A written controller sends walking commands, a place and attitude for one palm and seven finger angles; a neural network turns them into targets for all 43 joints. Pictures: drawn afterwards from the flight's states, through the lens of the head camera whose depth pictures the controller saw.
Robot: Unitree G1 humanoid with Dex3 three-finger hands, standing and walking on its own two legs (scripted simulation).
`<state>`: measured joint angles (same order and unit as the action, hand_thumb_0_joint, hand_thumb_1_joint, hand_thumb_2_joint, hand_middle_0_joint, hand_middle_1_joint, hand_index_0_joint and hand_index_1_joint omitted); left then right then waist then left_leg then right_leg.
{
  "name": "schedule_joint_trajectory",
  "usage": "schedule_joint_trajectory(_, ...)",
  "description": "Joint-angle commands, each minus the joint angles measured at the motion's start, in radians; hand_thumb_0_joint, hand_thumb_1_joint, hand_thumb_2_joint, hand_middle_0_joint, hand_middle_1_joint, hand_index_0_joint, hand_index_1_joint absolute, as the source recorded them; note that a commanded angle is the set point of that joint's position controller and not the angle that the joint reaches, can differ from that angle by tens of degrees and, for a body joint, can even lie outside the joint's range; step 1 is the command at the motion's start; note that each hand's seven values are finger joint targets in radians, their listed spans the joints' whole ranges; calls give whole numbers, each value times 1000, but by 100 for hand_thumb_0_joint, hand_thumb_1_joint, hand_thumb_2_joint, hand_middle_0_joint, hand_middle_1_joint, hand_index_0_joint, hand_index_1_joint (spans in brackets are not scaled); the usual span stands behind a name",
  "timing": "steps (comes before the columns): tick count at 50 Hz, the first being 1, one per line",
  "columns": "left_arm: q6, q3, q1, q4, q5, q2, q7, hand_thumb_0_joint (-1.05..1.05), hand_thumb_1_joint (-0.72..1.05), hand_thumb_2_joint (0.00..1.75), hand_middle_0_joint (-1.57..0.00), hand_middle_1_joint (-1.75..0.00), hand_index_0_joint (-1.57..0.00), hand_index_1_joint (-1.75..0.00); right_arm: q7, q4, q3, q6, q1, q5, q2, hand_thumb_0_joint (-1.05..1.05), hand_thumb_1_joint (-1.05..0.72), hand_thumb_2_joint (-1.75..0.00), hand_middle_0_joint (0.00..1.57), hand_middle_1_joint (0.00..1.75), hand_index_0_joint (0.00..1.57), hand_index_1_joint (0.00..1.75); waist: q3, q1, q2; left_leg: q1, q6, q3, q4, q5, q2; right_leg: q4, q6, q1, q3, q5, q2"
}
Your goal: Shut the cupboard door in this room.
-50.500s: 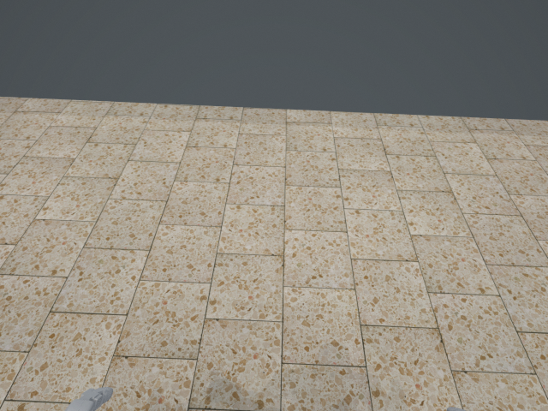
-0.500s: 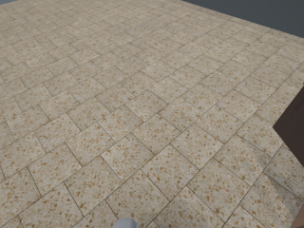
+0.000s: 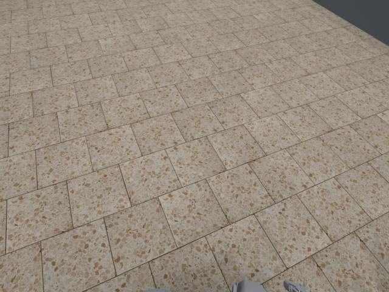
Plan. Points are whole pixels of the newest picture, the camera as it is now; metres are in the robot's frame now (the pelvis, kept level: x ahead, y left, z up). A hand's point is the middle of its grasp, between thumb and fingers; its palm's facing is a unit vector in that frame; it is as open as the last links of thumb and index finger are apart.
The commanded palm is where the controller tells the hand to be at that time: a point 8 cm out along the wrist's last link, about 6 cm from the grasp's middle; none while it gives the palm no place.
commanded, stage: walk to a spot facing it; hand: left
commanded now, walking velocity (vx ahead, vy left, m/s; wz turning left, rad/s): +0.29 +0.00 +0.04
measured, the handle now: out of the picture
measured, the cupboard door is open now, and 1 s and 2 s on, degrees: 59 59 59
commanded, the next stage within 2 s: turn to face it in 0.08 s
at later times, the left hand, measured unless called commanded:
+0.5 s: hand (155, 229) +0.28 +0.13 -0.16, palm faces -0.08 -0.97 -0.21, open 7.3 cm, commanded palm none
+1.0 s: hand (138, 194) +0.37 +0.19 -0.16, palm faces -0.29 -0.93 -0.20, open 7.3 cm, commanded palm none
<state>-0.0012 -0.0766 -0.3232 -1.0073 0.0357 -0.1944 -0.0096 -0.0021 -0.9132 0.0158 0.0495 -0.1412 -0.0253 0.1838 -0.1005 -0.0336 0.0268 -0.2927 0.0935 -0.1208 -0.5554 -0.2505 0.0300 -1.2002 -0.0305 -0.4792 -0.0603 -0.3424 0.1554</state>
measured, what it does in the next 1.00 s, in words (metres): walks ahead, turning right: right foot, then left foot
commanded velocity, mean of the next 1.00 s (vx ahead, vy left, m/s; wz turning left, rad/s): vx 0.04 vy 0.00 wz -0.51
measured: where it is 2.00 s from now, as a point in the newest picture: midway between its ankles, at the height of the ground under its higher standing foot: (190, 284)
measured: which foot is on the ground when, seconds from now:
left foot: down 0.00-0.36, up 0.38-0.80, down 0.82-1.00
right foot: up 0.00-0.34, down 0.36-0.82, up 0.84-1.00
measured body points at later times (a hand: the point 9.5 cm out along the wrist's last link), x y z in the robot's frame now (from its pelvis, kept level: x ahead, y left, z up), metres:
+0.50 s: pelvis +0.18 -0.04 +0.00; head +0.23 -0.06 +0.45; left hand +0.28 +0.18 -0.14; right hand +0.13 -0.26 -0.16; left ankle +0.11 +0.08 -0.64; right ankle +0.23 -0.13 -0.73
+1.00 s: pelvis +0.23 +0.01 +0.01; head +0.27 +0.03 +0.46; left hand +0.39 +0.24 -0.14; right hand +0.25 -0.26 -0.10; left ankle +0.26 +0.11 -0.73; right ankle +0.17 -0.12 -0.64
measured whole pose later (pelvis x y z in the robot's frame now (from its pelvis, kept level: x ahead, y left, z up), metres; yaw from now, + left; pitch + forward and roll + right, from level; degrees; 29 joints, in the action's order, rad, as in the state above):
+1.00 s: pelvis +0.23 +0.01 +0.01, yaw -23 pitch +0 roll -3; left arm -0.08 -0.11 -0.22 -0.91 0.02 -0.26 -0.03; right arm -0.03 -0.87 0.01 0.00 -0.14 -0.03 0.19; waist -0.06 -0.04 0.03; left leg -0.22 0.02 -0.10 -0.48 -0.27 -0.08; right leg -1.13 -0.06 -0.53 0.00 -0.42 -0.01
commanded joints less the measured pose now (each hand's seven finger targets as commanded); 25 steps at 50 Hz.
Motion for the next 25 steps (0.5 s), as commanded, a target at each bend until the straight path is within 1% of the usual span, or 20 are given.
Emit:
schedule_joint_trajectory(1,11,0,-49,59,-1,-27,-6,0,90,90,-20,-30,-20,-30,-23,-26,36,17,-139,5,121,0,-90,-90,20,30,20,30,63,23,-111,80,80,253,376,46,-261,119,-5,-80,39,127,1)
schedule_joint_trajectory(5,6,0,78,98,-6,-38,-9,0,90,90,-20,-30,-20,-30,-24,-63,41,19,-197,8,98,0,-90,-90,20,30,20,30,4,36,-94,108,81,235,414,95,-253,278,-9,-115,45,241,-10)
schedule_joint_trajectory(7,3,3,127,108,-9,-37,-10,0,90,90,-20,-30,-20,-30,-25,-85,38,21,-224,7,94,0,-90,-90,20,30,20,30,-12,40,-84,135,79,213,413,169,-249,344,-5,-110,41,275,-22)
schedule_joint_trajectory(8,4,6,150,114,-10,-35,-10,0,90,90,-20,-30,-20,-30,-26,-95,37,21,-239,5,95,0,-90,-90,20,30,20,30,-18,44,-91,161,80,201,399,235,-248,381,-1,-109,32,279,-30)
schedule_joint_trajectory(9,5,11,168,116,-12,-36,-7,0,90,90,-20,-30,-20,-30,-27,-104,34,21,-253,4,92,0,-90,-90,20,30,20,30,-17,47,-96,182,82,192,374,325,-251,423,5,-95,29,274,-36)
schedule_joint_trajectory(10,8,13,181,118,-13,-33,-6,0,90,90,-20,-30,-20,-30,-30,-117,34,20,-269,1,90,0,-90,-90,20,30,20,30,-18,52,-102,216,78,167,340,433,-257,461,15,-84,22,268,-51)
schedule_joint_trajectory(12,7,19,191,115,-14,-26,-3,0,90,90,-20,-30,-20,-30,-36,-135,32,17,-294,-5,90,0,-90,-90,20,30,20,30,-4,59,-111,261,59,118,276,602,-265,521,41,-32,3,239,-85)
schedule_joint_trajectory(13,7,21,193,113,-15,-24,0,0,90,90,-20,-30,-20,-30,-39,-143,32,13,-305,-7,93,0,-90,-90,20,30,20,30,-3,61,-128,267,49,104,244,654,-270,547,53,4,-3,219,-100)
schedule_joint_trajectory(14,8,20,175,110,-15,-28,1,0,90,90,-20,-30,-20,-30,-42,-148,33,8,-303,-8,101,0,-90,-90,20,30,20,30,10,52,-132,278,41,89,202,693,-278,573,64,51,-11,199,-116)
schedule_joint_trajectory(15,10,15,129,103,-13,-41,2,0,90,90,-20,-30,-20,-30,-44,-149,37,4,-297,-5,106,0,-90,-90,20,30,20,30,22,31,-121,274,30,73,137,743,-279,597,71,109,-22,208,-139)
schedule_joint_trajectory(16,12,6,60,87,-11,-58,2,0,90,90,-20,-30,-20,-30,-46,-144,37,1,-280,1,115,0,-90,-90,20,30,20,30,58,-5,-108,240,11,56,42,748,-273,636,76,220,-22,248,-149)
schedule_joint_trajectory(17,18,-8,-41,62,-8,-93,4,0,90,90,-20,-30,-20,-30,-44,-131,39,-1,-252,11,117,0,-90,-90,20,30,20,30,113,-54,-55,149,-20,26,-113,647,-232,683,93,384,20,403,-125)
schedule_joint_trajectory(18,32,-27,-143,36,0,-174,12,0,90,90,-20,-30,-20,-30,-39,-111,43,0,-259,23,88,0,-90,-90,20,30,20,30,225,-81,128,-43,-74,-40,-399,302,-100,691,195,588,292,736,76)
schedule_joint_trajectory(19,34,-31,-185,20,-20,-225,17,0,90,90,-20,-30,-20,-30,-39,-99,43,-4,-290,26,77,0,-90,-90,20,30,20,30,281,-56,209,-178,-116,-20,-674,-378,21,798,325,648,505,1012,264)
schedule_joint_trajectory(20,26,-31,-120,43,-28,-190,33,0,90,90,-20,-30,-20,-30,-46,-89,43,-18,-256,25,89,0,-90,-90,20,30,20,30,239,-38,156,-226,-112,122,-727,-374,-38,812,348,591,498,972,251)
schedule_joint_trajectory(21,19,-30,-48,63,-24,-162,43,0,90,90,-20,-30,-20,-30,-43,-80,40,-25,-201,23,72,0,-90,-90,20,30,20,30,202,-26,121,-273,-119,139,-733,-314,-69,827,335,534,457,884,208)
schedule_joint_trajectory(22,15,-26,10,81,-26,-146,46,0,90,90,-20,-30,-20,-30,-39,-73,39,-32,-162,21,68,0,-90,-90,20,30,20,30,178,-4,57,-268,-128,149,-715,-257,-97,835,310,456,387,817,166)
schedule_joint_trajectory(23,16,-23,51,96,-24,-132,47,0,90,90,-20,-30,-20,-30,-35,-70,36,-43,-164,17,59,0,-90,-90,20,30,20,30,183,23,29,-233,-136,148,-673,-221,-109,852,283,388,328,749,134)
schedule_joint_trajectory(24,17,-22,79,104,-21,-127,45,0,90,90,-20,-30,-20,-30,-30,-70,35,-57,-172,13,43,0,-90,-90,20,30,20,30,173,43,14,-193,-144,133,-634,-187,-107,870,255,312,285,685,103)
schedule_joint_trajectory(25,18,-24,97,107,-17,-125,44,0,90,90,-20,-30,-20,-30,-26,-73,36,-66,-182,10,30,0,-90,-90,20,30,20,30,169,58,13,-171,-147,123,-604,-149,-105,880,234,266,269,628,75)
